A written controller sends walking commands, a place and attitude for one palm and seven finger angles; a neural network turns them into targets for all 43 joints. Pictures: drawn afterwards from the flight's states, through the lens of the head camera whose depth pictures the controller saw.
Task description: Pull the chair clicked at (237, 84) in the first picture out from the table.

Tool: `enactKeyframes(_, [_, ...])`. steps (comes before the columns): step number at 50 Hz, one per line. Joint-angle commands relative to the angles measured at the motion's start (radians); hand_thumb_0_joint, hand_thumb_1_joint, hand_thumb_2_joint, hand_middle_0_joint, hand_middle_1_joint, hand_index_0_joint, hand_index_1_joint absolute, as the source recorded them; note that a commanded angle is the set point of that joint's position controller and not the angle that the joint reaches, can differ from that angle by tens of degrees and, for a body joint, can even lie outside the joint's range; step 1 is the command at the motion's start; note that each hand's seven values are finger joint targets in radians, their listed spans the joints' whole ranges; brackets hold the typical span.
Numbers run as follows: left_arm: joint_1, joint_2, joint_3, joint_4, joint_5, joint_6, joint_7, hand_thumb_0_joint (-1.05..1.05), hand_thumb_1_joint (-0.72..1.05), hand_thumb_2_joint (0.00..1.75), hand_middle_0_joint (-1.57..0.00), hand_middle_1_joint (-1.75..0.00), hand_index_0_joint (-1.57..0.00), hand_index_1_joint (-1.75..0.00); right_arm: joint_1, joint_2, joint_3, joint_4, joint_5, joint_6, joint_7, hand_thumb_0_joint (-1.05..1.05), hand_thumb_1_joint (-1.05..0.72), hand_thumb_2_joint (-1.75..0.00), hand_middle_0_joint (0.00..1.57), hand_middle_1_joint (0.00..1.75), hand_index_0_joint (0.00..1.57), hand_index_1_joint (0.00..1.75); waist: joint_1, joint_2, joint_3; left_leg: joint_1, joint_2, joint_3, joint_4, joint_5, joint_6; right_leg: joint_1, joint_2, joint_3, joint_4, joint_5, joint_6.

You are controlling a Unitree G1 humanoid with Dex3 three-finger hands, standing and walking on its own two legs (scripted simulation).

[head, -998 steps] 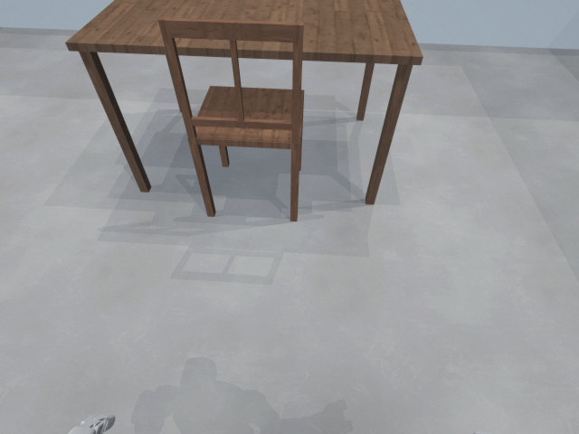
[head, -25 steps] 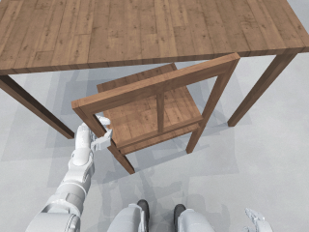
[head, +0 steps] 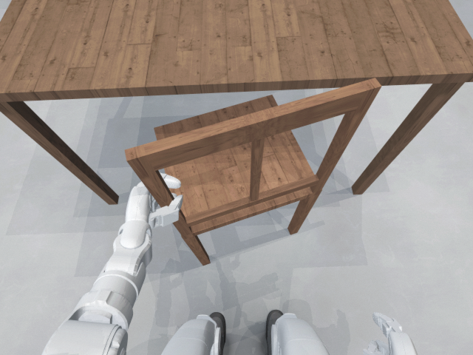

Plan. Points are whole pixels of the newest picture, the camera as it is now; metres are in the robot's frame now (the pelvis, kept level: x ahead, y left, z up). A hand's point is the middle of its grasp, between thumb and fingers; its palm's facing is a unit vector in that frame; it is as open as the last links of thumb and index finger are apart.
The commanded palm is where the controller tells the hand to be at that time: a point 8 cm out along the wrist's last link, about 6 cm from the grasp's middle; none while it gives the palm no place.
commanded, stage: step backward, pulling the chair out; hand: left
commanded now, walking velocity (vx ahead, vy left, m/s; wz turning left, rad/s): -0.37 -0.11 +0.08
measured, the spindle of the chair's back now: (255, 172) +0.45 -0.02 -0.09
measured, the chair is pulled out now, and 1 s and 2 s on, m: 0.10 0.21 0.40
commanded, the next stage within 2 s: none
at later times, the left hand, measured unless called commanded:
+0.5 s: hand (179, 236) +0.30 +0.12 -0.07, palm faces -0.01 -0.99 -0.17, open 5.6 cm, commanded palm +0.27 +0.17 -0.06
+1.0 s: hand (174, 285) +0.22 +0.12 -0.06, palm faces -0.09 -0.98 -0.20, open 5.6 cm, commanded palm +0.20 +0.17 -0.06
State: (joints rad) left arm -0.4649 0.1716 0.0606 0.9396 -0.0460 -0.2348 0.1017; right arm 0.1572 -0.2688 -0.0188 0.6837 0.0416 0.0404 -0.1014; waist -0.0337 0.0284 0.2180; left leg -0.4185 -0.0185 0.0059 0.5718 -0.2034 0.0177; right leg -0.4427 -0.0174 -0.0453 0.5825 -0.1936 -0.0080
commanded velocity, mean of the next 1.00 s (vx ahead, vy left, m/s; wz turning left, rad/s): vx -0.38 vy -0.05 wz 0.02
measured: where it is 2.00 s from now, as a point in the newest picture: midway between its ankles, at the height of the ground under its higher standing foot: outside the picture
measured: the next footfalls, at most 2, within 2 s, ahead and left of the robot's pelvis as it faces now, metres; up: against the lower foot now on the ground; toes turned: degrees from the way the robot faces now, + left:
left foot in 0.48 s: -0.09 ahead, +0.17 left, +0.00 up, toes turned +5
right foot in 0.66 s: +0.01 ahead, -0.11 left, +0.00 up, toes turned -1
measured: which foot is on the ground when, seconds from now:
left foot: down 0.00-0.20, up 0.22-0.46, down 0.48-1.00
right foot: down 0.00-0.56, up 0.58-0.64, down 0.66-0.90, up 0.92-1.00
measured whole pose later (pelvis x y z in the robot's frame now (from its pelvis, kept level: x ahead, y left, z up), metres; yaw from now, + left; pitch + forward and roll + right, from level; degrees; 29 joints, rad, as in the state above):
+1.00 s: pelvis -0.14 +0.01 +0.00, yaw +2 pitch +3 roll +0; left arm -0.48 0.14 -0.02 0.85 -0.01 -0.17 0.06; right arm 0.17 -0.22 -0.02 0.64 0.02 0.08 -0.07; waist -0.05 0.05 0.25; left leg -0.34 0.06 0.03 0.56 -0.27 -0.04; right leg -0.44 -0.02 -0.03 0.66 -0.30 0.01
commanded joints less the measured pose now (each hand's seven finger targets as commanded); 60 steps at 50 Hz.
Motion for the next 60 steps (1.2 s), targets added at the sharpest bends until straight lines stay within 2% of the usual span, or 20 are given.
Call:
enactKeyframes(1, [-0.231,0.160,-0.005,-0.226,0.050,-0.046,-0.001,0.00,0.90,0.90,-0.50,-1.45,-0.50,-1.45,0.064,-0.109,-0.038,-0.104,-0.025,-0.019,0.009,0.00,-0.90,-0.90,0.20,0.30,0.20,0.30,0.011,0.190,-0.519,0.304,0.304,-0.302,-0.148,0.527,0.113,0.127,-0.024,0.066,0.078,-0.151,-0.008])
enactKeyframes(5, [-0.251,0.155,-0.009,-0.252,0.065,-0.052,-0.017,0.00,0.90,0.90,-0.50,-1.45,-0.50,-1.45,0.090,-0.107,-0.043,-0.100,-0.029,-0.028,0.028,0.00,-0.90,-0.90,0.20,0.30,0.20,0.30,-0.004,0.157,-0.543,0.384,0.285,-0.245,-0.060,0.693,0.081,0.173,-0.023,0.068,-0.050,0.006,-0.017])
enactKeyframes(8, [-0.207,0.205,0.030,-0.247,0.050,-0.051,-0.018,0.00,0.90,0.90,-0.50,-1.45,-0.50,-1.45,0.090,-0.103,-0.051,-0.116,-0.015,-0.023,0.023,0.00,-0.90,-0.90,0.20,0.30,0.20,0.30,0.001,0.084,-0.565,0.270,0.221,-0.177,-0.004,0.443,0.033,0.297,-0.080,0.117,-0.138,0.300,-0.033])
enactKeyframes(10, [-0.248,0.228,0.026,-0.269,0.046,-0.054,-0.012,0.00,0.90,0.90,-0.50,-1.45,-0.50,-1.45,0.084,-0.091,-0.054,-0.121,-0.001,-0.019,0.015,0.00,-0.90,-0.90,0.20,0.30,0.20,0.30,-0.017,-0.044,-0.578,0.187,0.104,-0.058,0.119,0.111,-0.033,0.348,-0.233,0.234,-0.167,0.548,-0.063])
enactKeyframes(12, [-0.207,0.260,0.054,-0.221,0.040,-0.027,-0.004,0.00,0.90,0.90,-0.50,-1.45,-0.50,-1.45,0.033,-0.104,-0.045,-0.121,0.000,-0.013,0.004,0.00,-0.90,-0.90,0.20,0.30,0.20,0.30,0.015,-0.070,-0.523,0.058,0.048,-0.098,0.314,-0.256,-0.050,0.311,-0.347,0.312,-0.202,0.574,-0.122])
enactKeyframes(14, [-0.205,0.219,0.035,-0.224,0.036,0.004,-0.005,0.00,0.90,0.90,-0.50,-1.45,-0.50,-1.45,0.005,-0.085,-0.025,-0.116,-0.002,-0.018,0.006,0.00,-0.90,-0.90,0.20,0.30,0.20,0.30,0.025,-0.065,-0.520,-0.003,0.056,-0.156,0.347,-0.299,-0.052,0.382,-0.373,0.277,-0.141,0.675,-0.165])
enactKeyframes(21, [-0.192,0.137,-0.032,-0.260,0.019,0.072,-0.008,0.00,0.90,0.90,-0.50,-1.45,-0.50,-1.45,0.053,-0.103,-0.032,-0.106,0.009,-0.001,-0.016,0.00,-0.90,-0.90,0.20,0.30,0.20,0.30,0.004,-0.193,-0.550,0.088,0.080,-0.069,-0.012,-0.159,-0.050,0.489,-0.302,0.169,-0.080,0.732,-0.077])
enactKeyframes(25, [-0.222,0.079,-0.085,-0.373,0.032,0.053,-0.031,0.00,0.90,0.90,-0.50,-1.45,-0.50,-1.45,0.067,-0.125,-0.065,-0.148,0.004,0.017,-0.015,0.00,-0.90,-0.90,0.20,0.30,0.20,0.30,-0.018,-0.051,-0.557,0.329,0.204,-0.042,-0.126,0.375,-0.004,0.317,-0.111,0.030,-0.057,0.464,0.043])
enactKeyframes(27, [-0.256,0.056,-0.112,-0.472,0.045,0.033,-0.043,0.00,0.90,0.90,-0.50,-1.45,-0.50,-1.45,0.023,-0.096,-0.047,-0.172,-0.020,0.020,0.001,0.00,-0.90,-0.90,0.20,0.30,0.20,0.30,-0.013,0.210,-0.569,0.334,0.249,-0.112,-0.167,0.532,0.011,0.265,-0.073,0.003,0.081,0.304,0.029])
enactKeyframes(30, [-0.202,0.042,-0.090,-0.437,0.049,0.022,-0.043,0.00,0.90,0.90,-0.50,-1.45,-0.50,-1.45,0.040,-0.083,-0.047,-0.173,-0.027,0.019,0.031,0.00,-0.90,-0.90,0.20,0.30,0.20,0.30,0.001,0.190,-0.487,0.369,0.307,-0.127,-0.125,0.674,0.064,0.151,-0.015,-0.004,0.101,-0.067,0.010])
enactKeyframes(34, [-0.328,0.082,-0.084,-0.351,0.078,-0.006,-0.042,0.00,0.90,0.90,-0.50,-1.45,-0.50,-1.45,0.105,-0.071,-0.052,-0.117,-0.032,0.011,0.037,0.00,-0.90,-0.90,0.20,0.30,0.20,0.30,-0.038,0.051,-0.495,0.371,0.228,-0.042,0.005,0.632,-0.035,0.295,-0.090,0.059,-0.102,0.536,-0.031])
enactKeyframes(37, [-0.291,0.153,-0.030,-0.252,0.056,-0.028,-0.035,0.00,0.90,0.90,-0.50,-1.45,-0.50,-1.45,0.099,-0.076,-0.054,-0.105,-0.014,0.008,0.009,0.00,-0.90,-0.90,0.20,0.30,0.20,0.30,-0.022,-0.133,-0.589,0.177,0.117,-0.008,0.146,-0.045,-0.083,0.470,-0.255,0.169,-0.100,0.900,-0.119])
enactKeyframes(39, [-0.262,0.116,-0.055,-0.201,0.051,-0.017,-0.037,0.00,0.90,0.90,-0.50,-1.45,-0.50,-1.45,0.065,-0.056,-0.033,-0.105,-0.010,0.005,0.005,0.00,-0.90,-0.90,0.20,0.30,0.20,0.30,0.004,-0.164,-0.514,0.105,0.096,-0.039,0.172,-0.278,-0.062,0.382,-0.291,0.174,-0.160,0.680,-0.119])
enactKeyframes(42, [-0.244,0.112,-0.046,-0.210,0.041,-0.001,-0.025,0.00,0.90,0.90,-0.50,-1.45,-0.50,-1.45,0.057,-0.070,-0.022,-0.094,-0.001,-0.004,-0.005,0.00,-0.90,-0.90,0.20,0.30,0.20,0.30,-0.005,-0.163,-0.521,0.189,0.116,-0.033,-0.048,-0.150,-0.041,0.322,-0.232,0.107,-0.132,0.437,-0.071])
enactKeyframes(45, [-0.238,0.071,-0.077,-0.302,0.042,-0.022,-0.034,0.00,0.90,0.90,-0.50,-1.45,-0.50,-1.45,0.030,-0.088,-0.036,-0.135,-0.027,0.018,0.007,0.00,-0.90,-0.90,0.20,0.30,0.20,0.30,-0.008,0.232,-0.464,0.168,0.311,-0.202,-0.264,0.170,0.081,0.202,-0.021,0.009,0.119,-0.034,0.034])
enactKeyframes(47, [-0.237,0.081,-0.054,-0.322,0.045,-0.011,-0.033,0.00,0.90,0.90,-0.50,-1.45,-0.50,-1.45,0.016,-0.063,-0.032,-0.139,-0.035,0.025,0.023,0.00,-0.90,-0.90,0.20,0.30,0.20,0.30,0.010,0.262,-0.441,0.173,0.360,-0.224,-0.230,0.362,0.135,0.157,-0.002,0.016,0.250,-0.223,0.026])
enactKeyframes(50, [-0.234,0.067,-0.065,-0.300,0.068,-0.017,-0.038,0.00,0.90,0.90,-0.50,-1.45,-0.50,-1.45,0.099,-0.078,-0.048,-0.113,-0.022,0.011,0.043,0.00,-0.90,-0.90,0.20,0.30,0.20,0.30,-0.011,0.037,-0.501,0.418,0.290,-0.134,0.026,0.681,0.051,0.238,-0.031,0.049,-0.158,0.164,0.003])
enactKeyframes(52, [-0.311,0.123,-0.070,-0.293,0.080,-0.038,-0.043,0.00,0.90,0.90,-0.50,-1.45,-0.50,-1.45,0.091,-0.063,-0.042,-0.117,-0.021,0.010,0.034,0.00,-0.90,-0.90,0.20,0.30,0.20,0.30,-0.024,-0.073,-0.450,0.211,0.161,-0.018,0.100,0.180,-0.050,0.389,-0.185,0.140,-0.214,0.615,-0.061])
enactKeyframes(54, [-0.273,0.157,-0.031,-0.253,0.058,-0.020,-0.028,0.00,0.90,0.90,-0.50,-1.45,-0.50,-1.45,0.059,-0.093,-0.055,-0.110,-0.005,0.009,0.018,0.00,-0.90,-0.90,0.20,0.30,0.20,0.30,0.012,-0.174,-0.534,0.089,0.080,-0.049,0.280,-0.249,-0.057,0.457,-0.307,0.224,-0.165,0.872,-0.109])
enactKeyframes(60, [-0.174,0.106,-0.052,-0.242,0.026,0.035,-0.016,0.00,0.90,0.90,-0.50,-1.45,-0.50,-1.45,0.039,-0.084,-0.028,-0.114,0.006,0.010,0.002,0.00,-0.90,-0.90,0.20,0.30,0.20,0.30,0.022,-0.144,-0.565,0.095,0.087,-0.065,0.045,-0.171,-0.059,0.521,-0.302,0.189,-0.101,0.796,-0.111])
